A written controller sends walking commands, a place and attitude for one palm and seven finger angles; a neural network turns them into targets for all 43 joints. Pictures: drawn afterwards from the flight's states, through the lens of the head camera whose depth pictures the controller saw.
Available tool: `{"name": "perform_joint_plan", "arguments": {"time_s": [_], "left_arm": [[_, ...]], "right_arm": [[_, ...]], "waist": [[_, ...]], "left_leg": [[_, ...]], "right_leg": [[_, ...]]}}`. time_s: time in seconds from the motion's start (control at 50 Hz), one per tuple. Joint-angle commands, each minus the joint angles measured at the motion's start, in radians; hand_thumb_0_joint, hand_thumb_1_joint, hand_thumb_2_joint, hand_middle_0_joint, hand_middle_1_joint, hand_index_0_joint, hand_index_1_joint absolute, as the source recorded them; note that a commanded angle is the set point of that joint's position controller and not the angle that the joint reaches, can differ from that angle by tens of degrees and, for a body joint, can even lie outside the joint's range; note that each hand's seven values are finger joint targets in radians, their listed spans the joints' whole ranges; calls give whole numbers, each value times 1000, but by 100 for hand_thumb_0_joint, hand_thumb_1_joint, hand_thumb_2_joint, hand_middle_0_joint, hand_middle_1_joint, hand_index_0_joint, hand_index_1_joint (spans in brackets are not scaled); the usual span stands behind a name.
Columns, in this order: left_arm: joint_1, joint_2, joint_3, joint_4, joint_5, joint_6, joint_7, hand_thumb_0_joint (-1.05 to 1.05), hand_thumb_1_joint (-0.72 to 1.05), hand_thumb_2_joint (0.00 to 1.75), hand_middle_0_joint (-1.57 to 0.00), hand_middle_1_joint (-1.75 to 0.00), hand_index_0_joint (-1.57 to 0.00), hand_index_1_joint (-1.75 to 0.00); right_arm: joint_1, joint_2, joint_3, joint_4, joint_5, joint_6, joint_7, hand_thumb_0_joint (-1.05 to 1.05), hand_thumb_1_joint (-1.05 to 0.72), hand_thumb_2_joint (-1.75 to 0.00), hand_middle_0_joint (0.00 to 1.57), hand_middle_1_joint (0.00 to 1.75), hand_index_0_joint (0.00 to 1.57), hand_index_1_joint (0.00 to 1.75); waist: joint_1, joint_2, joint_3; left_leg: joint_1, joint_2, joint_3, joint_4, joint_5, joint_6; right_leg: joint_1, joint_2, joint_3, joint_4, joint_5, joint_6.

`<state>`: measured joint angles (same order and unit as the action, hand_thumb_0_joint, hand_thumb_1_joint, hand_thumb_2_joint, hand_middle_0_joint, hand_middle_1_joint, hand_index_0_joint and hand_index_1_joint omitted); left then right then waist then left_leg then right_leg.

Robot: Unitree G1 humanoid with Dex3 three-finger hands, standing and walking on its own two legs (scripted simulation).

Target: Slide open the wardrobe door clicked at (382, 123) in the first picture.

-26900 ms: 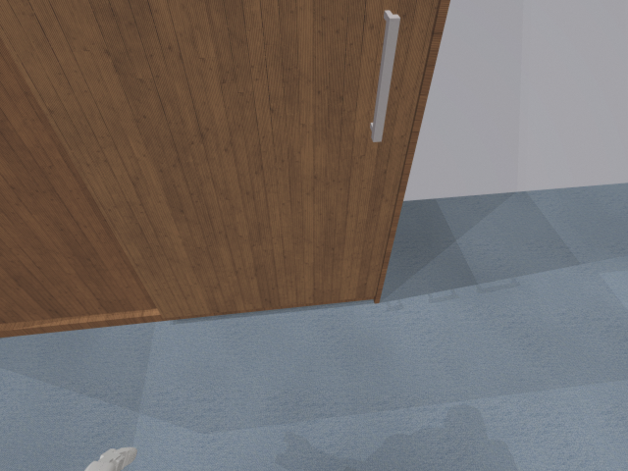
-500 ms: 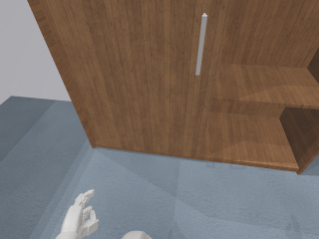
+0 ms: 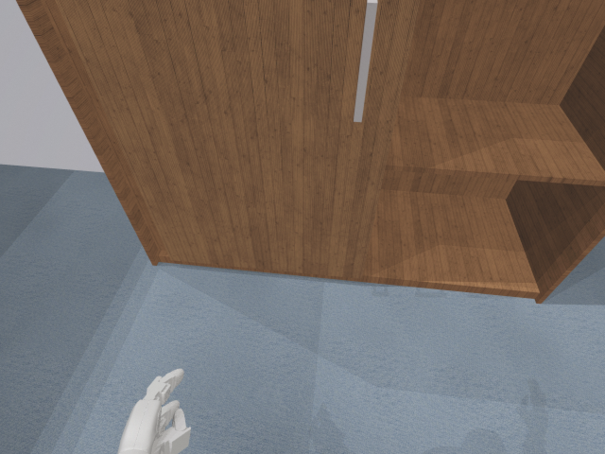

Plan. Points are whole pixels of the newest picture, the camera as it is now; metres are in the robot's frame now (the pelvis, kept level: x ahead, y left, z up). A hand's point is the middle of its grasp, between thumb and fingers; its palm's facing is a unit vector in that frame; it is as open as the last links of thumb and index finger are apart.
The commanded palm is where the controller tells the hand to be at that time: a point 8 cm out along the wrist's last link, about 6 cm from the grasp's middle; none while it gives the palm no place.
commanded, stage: stop stepping back and stand still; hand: right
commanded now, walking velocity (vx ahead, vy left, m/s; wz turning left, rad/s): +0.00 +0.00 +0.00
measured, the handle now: (364, 63) +0.84 -0.06 +0.13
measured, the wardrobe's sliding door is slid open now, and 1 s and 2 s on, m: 0.67 0.67 0.67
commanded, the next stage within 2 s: let the arm hang, fingers relaxed in 0.40 s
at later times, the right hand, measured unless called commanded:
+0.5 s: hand out of the picture +0.26 -0.27 +0.17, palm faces +0.36 +0.81 -0.46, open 7.4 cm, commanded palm none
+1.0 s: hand out of the picture +0.01 -0.24 -0.17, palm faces -0.04 +0.98 -0.19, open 7.2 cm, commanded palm none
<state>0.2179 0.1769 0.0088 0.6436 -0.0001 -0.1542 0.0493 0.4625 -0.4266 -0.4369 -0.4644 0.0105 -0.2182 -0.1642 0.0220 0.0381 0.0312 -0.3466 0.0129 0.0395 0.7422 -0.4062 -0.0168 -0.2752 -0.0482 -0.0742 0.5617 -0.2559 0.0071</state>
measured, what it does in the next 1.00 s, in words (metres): stands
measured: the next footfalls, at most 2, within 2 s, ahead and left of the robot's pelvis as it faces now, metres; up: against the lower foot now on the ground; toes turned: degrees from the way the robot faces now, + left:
none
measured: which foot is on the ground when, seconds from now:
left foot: down 0.00-1.00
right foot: down 0.00-1.00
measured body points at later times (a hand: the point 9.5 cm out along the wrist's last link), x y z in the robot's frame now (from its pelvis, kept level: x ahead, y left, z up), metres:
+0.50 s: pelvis +0.05 -0.02 +0.01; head +0.07 -0.03 +0.46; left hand +0.22 +0.22 -0.06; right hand +0.24 -0.31 +0.19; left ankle +0.03 +0.09 -0.73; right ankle +0.04 -0.13 -0.73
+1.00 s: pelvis +0.03 -0.04 +0.01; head +0.07 -0.06 +0.46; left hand +0.04 +0.22 -0.13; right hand +0.02 -0.29 -0.15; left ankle +0.03 +0.09 -0.73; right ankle +0.04 -0.13 -0.73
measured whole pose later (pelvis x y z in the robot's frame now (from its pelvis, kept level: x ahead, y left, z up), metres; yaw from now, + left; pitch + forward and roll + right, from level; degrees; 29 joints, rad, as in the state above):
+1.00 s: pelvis +0.03 -0.04 +0.01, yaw +1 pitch +0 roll +1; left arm 0.25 0.23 -0.01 1.06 0.02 0.03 0.01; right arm 0.27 -0.24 0.01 1.11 -0.01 0.03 0.00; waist -0.01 0.03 0.09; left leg -0.19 0.02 0.04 0.41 -0.21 -0.02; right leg -0.22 0.01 -0.05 0.45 -0.23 -0.04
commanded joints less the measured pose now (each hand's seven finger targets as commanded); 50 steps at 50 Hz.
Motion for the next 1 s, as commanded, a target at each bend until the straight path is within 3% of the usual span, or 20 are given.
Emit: {"name": "perform_joint_plan", "arguments": {"time_s": [0.0,0.02,0.04,0.06,0.08,0.12,0.14,0.18,0.2,0.22,0.34,0.46,0.48,0.5,0.56,0.62,0.64,0.72,0.84,0.98], "left_arm": [[-72,143,38,-149,-11,-41,-7,0,90,90,-20,-30,-20,-30],[-66,139,43,-154,-10,-38,-8,0,90,90,-20,-30,-20,-30],[-50,135,49,-142,-13,-38,-12,0,90,90,-20,-30,-20,-30],[-48,140,59,-143,-17,-31,-14,0,90,90,-20,-30,-20,-30],[-63,143,55,-144,-20,-24,-14,0,90,90,-20,-30,-20,-30],[-62,131,37,-131,-16,-17,-7,0,90,90,-20,-30,-20,-30],[-71,138,39,-131,-14,-17,1,0,90,90,-20,-30,-20,-30],[-99,162,51,-144,-17,-18,15,0,90,90,-20,-30,-20,-30],[-100,150,37,-143,-15,-13,18,0,90,90,-20,-30,-20,-30],[-102,145,30,-145,-16,-11,18,0,90,90,-20,-30,-20,-30],[-88,149,39,-164,-16,-15,14,0,90,90,-20,-30,-20,-30],[-90,147,35,-178,-14,-1,17,0,90,90,-20,-30,-20,-30],[-160,266,81,26,-26,-56,-74,0,90,90,-20,-30,-20,-30],[-96,326,93,33,-13,21,-71,0,90,90,-20,-30,-20,-30],[-108,308,62,14,8,81,-60,0,90,90,-20,-30,-20,-30],[-104,300,51,52,21,105,-54,0,90,90,-20,-30,-20,-30],[-96,292,46,73,24,115,-51,0,90,90,-20,-30,-20,-30],[-114,249,17,153,30,140,-47,0,90,90,-20,-30,-20,-30],[-63,216,13,275,24,145,-31,0,90,90,-20,-30,-20,-30],[-1,223,22,360,15,144,-21,0,90,90,-20,-30,-20,-30]], "right_arm": [[98,-187,-154,-220,10,-67,-18,0,-90,-90,20,30,20,30],[86,-203,-171,-197,17,-66,-17,0,-90,-90,20,30,20,30],[63,-194,-167,-191,26,-63,-16,0,-90,-90,20,30,20,30],[70,-188,-159,-191,31,-60,-19,0,-90,-90,20,30,20,30],[75,-185,-159,-182,34,-56,-24,0,-90,-90,20,30,20,30],[65,-172,-141,-177,31,-62,-28,0,-90,-90,20,30,20,30],[57,-171,-133,-182,28,-64,-28,0,-90,-90,20,30,20,30],[44,-169,-119,-187,27,-66,-22,0,-90,-90,20,30,20,30],[50,-162,-112,-175,19,-63,-20,0,-90,-90,20,30,20,30],[31,-161,-104,-184,15,-63,-17,0,-90,-90,20,30,20,30],[51,-160,-105,-239,23,-61,-17,0,-90,-90,20,30,20,30],[88,-158,-119,-221,34,-50,-17,0,-90,-90,20,30,20,30],[-12,31,361,544,-23,75,111,0,-90,-90,20,30,20,30],[-49,-3,315,574,-33,171,145,0,-90,-90,20,30,20,30],[-147,-12,339,720,-37,193,164,0,-90,-90,20,30,20,30],[-223,-34,364,927,-38,190,162,0,-90,-90,20,30,20,30],[-256,-33,374,992,-36,196,160,0,-90,-90,20,30,20,30],[-284,-2,407,1206,-29,212,153,0,-90,-90,20,30,20,30],[-253,35,407,1406,-24,205,152,0,-90,-90,20,30,20,30],[-242,41,414,1522,-23,201,150,0,-90,-90,20,30,20,30]], "waist": [[-23,-80,-68],[-11,41,-81],[-12,109,-118],[-16,136,-126],[-13,104,-117],[-8,72,-134],[-12,45,-140],[-29,-56,-140],[-31,-130,-110],[-33,-146,-103],[-30,-111,-176],[-30,-109,-174],[38,-75,-115],[10,-126,-166],[-19,-16,-124],[-17,111,-157],[-10,105,-146],[-21,-66,-101],[-18,-184,-95],[-16,-82,-39]], "left_leg": [[264,37,-75,-336,180,25],[223,140,-246,-374,260,80],[186,217,-371,-419,231,122],[201,265,-426,-436,247,154],[223,269,-418,-414,344,166],[259,220,-269,-320,501,124],[235,164,-199,-280,502,83],[157,73,-128,-257,387,28],[150,42,-92,-244,383,14],[170,29,-63,-237,378,5],[250,57,-110,-272,537,26],[242,41,-99,-278,527,20],[72,110,-19,-172,606,30],[64,129,-78,-190,541,37],[75,77,-33,-157,311,29],[136,119,-97,-203,462,52],[134,124,-107,-212,450,56],[152,100,-115,-289,282,32],[180,94,-116,-376,237,39],[179,90,-97,-409,227,37]], "right_leg": [[-193,-79,60,-52,-116,-65],[-186,-17,8,60,-108,-35],[-150,22,8,129,-133,-13],[-146,14,37,168,-125,-8],[-151,5,56,156,-119,-8],[-73,0,62,-14,-34,-20],[5,-4,65,-91,102,-27],[101,-82,132,-130,281,-52],[82,-99,160,-147,332,-65],[54,-109,164,-158,341,-68],[51,-58,93,-97,319,-39],[47,-61,91,-122,309,-33],[60,-73,71,28,459,-22],[56,-93,91,-7,463,-21],[-57,-117,177,-66,337,-83],[-4,-68,157,-41,341,-66],[11,-57,158,-59,319,-61],[27,-50,155,-152,193,-56],[76,-51,143,-201,98,-53],[81,-67,155,-236,80,-58]]}}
